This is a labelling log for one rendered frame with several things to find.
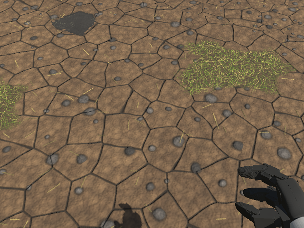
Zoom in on robot right hand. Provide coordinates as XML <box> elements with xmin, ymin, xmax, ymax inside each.
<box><xmin>235</xmin><ymin>163</ymin><xmax>304</xmax><ymax>228</ymax></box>

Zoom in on right robot forearm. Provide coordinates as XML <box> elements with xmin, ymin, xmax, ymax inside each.
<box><xmin>290</xmin><ymin>217</ymin><xmax>304</xmax><ymax>228</ymax></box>

